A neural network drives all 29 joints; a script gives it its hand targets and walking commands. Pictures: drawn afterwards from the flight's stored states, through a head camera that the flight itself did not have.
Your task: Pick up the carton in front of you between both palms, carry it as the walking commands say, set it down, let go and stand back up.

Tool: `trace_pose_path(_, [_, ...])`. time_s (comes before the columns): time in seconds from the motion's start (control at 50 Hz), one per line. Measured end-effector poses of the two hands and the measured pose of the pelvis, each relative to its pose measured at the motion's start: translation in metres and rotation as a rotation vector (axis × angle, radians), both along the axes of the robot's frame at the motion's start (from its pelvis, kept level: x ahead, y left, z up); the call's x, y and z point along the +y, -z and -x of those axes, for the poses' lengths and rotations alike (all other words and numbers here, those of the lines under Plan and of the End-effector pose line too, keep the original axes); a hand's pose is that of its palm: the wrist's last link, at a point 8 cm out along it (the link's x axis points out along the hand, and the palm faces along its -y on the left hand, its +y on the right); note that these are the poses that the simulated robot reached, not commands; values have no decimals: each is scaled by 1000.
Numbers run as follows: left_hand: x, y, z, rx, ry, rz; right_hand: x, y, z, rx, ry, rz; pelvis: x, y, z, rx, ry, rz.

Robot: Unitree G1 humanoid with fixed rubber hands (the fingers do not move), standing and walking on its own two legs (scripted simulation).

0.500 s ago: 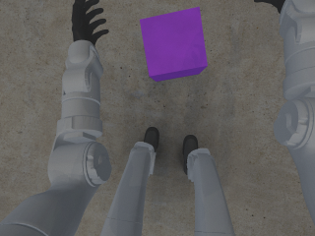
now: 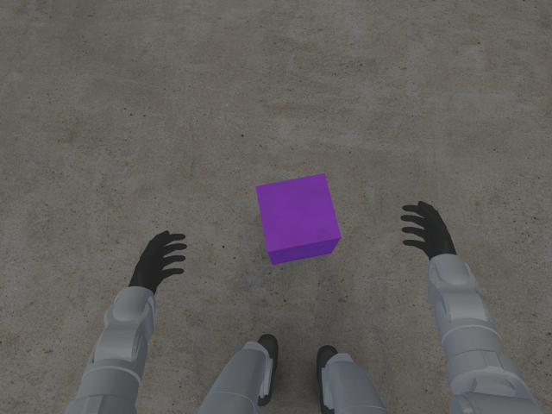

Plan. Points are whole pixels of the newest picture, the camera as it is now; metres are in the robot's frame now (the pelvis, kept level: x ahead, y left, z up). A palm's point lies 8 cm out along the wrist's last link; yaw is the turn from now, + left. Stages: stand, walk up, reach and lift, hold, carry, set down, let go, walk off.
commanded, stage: let go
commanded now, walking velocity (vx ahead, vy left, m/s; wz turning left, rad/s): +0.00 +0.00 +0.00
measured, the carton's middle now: (296, 222) +0.52 +0.02 -0.62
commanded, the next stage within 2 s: stand in 0.86 s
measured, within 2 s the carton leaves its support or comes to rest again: neither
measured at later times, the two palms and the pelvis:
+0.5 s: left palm (135, 333) +0.20 +0.22 -0.03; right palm (505, 356) +0.20 -0.25 -0.03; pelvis +0.04 -0.02 +0.03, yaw +1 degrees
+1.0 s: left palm (108, 341) +0.18 +0.26 -0.05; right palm (527, 381) +0.18 -0.28 -0.04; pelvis +0.03 -0.01 +0.03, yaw +1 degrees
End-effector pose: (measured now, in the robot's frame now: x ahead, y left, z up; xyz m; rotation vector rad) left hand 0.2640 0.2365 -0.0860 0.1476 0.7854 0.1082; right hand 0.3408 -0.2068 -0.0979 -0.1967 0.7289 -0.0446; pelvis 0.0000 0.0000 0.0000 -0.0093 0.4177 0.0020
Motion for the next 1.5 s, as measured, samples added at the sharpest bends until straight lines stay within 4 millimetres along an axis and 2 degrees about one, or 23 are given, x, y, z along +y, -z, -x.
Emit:
trace_pose_path(0.16, [-2, -31, 51, 10, -15, 1, -8, -25, 52, 18, 0, -7, 1, -17, -19, -165, -9, -5])
trace_pose_path(0.26, [-4, -46, 72, 18, -14, -1, -17, -39, 83, 26, 7, -11, -3, -26, -28, -266, -11, -13])
trace_pose_path(0.36, [-9, -52, 77, 15, 5, 2, -27, -52, 109, 35, 16, -13, -10, -31, -34, -354, -13, -19])
trace_pose_path(0.54, [-24, -54, 68, 0, 39, 3, -45, -66, 144, 60, 34, -7, -20, -34, -36, -462, -8, -21])
trace_pose_path(0.66, [-25, -54, 70, 19, 40, -10, -47, -66, 149, 64, 34, -11, -22, -33, -33, -500, -6, -21])
trace_pose_path(0.88, [-9, -57, 77, 33, -8, -70, -38, -60, 150, 51, 26, 13, -16, -29, -28, -507, -22, -20])
trace_pose_path(1.04, [27, -34, 84, 62, -6, -141, -79, -56, 170, 146, 63, 187, -10, -27, -36, -425, -17, -7])
trace_pose_path(1.12, [39, -25, 84, 107, -1, -150, -89, -59, 171, 176, 85, 224, -5, -28, -43, -413, -12, -3])
trace_pose_path(1.34, [51, -20, 70, 137, 2, -159, -77, -56, 156, 179, 102, 219, 6, -30, -56, -412, -5, -1])
trace_pose_path(1.5, [58, -20, 74, 155, -5, -169, -72, -52, 157, 194, 111, 211, 10, -31, -56, -421, -1, -4])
